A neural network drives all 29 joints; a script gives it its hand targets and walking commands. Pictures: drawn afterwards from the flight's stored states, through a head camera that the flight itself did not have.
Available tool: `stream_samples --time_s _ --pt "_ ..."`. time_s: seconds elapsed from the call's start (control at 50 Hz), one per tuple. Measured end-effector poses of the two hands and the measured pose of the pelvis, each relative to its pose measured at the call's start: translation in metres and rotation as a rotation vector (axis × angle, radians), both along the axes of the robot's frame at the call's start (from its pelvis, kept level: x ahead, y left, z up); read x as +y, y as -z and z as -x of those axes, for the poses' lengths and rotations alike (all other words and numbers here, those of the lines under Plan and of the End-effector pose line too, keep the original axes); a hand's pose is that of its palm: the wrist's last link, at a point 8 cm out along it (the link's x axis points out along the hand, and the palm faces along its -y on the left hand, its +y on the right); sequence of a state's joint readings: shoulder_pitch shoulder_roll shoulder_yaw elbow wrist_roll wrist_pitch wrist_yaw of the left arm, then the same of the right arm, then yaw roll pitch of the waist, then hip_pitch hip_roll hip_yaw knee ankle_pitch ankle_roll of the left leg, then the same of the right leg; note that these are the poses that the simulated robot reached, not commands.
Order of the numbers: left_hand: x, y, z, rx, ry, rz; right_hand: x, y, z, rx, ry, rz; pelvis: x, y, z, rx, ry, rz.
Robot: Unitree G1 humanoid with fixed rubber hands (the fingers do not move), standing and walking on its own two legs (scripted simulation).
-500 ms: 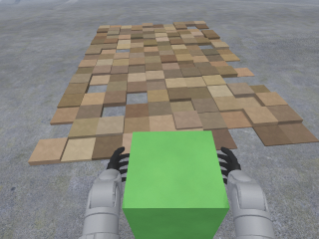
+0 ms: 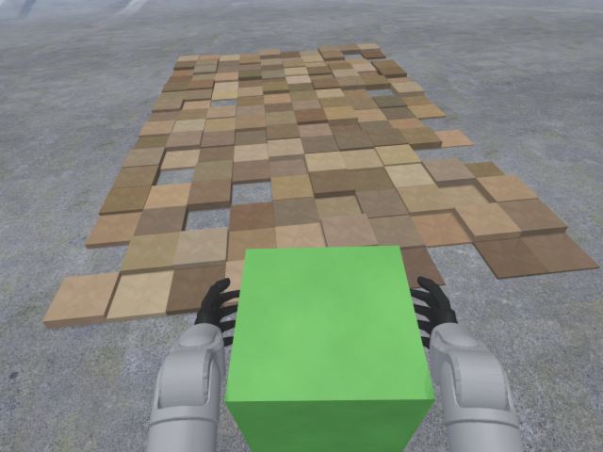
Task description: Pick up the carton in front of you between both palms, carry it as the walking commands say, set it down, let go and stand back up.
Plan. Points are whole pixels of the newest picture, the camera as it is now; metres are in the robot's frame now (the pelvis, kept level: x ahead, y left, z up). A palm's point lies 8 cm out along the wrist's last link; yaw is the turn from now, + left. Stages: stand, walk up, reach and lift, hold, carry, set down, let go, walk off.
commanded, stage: carry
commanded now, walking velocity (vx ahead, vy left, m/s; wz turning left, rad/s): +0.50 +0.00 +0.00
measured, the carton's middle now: (324, 357) +0.29 +0.01 +0.00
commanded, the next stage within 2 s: none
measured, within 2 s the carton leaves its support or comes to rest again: neither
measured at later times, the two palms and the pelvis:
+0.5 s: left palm (237, 224) +0.47 +0.15 +0.09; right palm (421, 229) +0.46 -0.15 +0.09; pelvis +0.20 +0.01 +0.01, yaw -1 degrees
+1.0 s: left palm (273, 103) +0.83 +0.12 +0.16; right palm (404, 100) +0.84 -0.18 +0.15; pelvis +0.51 -0.04 +0.01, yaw +1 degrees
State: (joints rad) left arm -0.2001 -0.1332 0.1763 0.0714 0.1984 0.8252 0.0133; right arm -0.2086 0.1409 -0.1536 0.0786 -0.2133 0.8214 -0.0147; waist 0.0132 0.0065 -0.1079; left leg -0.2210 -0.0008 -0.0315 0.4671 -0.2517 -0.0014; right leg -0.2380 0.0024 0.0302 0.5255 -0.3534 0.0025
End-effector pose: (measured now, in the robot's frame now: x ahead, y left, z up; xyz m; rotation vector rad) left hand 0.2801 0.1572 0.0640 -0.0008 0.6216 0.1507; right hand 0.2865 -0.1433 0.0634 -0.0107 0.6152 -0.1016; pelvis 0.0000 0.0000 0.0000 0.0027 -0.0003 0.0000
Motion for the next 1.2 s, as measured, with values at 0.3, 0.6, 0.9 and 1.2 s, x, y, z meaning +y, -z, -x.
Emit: stream_samples --time_s 0.3,0.6,0.9,1.2 --pt "0.003 -0.023 -0.089 0.026 -0.049 0.052 0.004 -0.026 -0.094 0.029 0.032 -0.050 0.003 0.003 -0.107 0.092 -0.012 -0.024" --pt "-0.025 -0.030 -0.263 0.088 0.017 0.066 -0.023 -0.032 -0.243 0.088 0.120 -0.058 -0.006 -0.003 -0.267 0.097 0.019 0.011" --pt "-0.043 -0.069 -0.462 -0.051 -0.103 0.064 -0.041 -0.065 -0.475 -0.041 0.024 -0.110 -0.049 -0.005 -0.445 0.093 -0.025 -0.004" --pt "-0.024 -0.064 -0.746 0.039 0.067 0.015 -0.022 -0.074 -0.729 0.040 0.061 0.046 -0.010 0.028 -0.655 0.067 0.019 0.003"
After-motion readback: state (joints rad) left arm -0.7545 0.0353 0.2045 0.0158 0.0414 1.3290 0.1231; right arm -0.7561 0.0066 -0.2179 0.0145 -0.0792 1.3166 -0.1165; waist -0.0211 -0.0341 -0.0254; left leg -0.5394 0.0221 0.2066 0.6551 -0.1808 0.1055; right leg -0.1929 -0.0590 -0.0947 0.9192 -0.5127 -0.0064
